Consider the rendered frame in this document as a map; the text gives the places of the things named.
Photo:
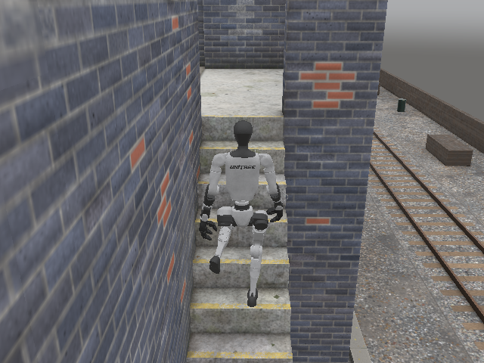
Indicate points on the stairs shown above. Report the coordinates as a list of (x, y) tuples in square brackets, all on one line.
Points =
[(224, 329)]

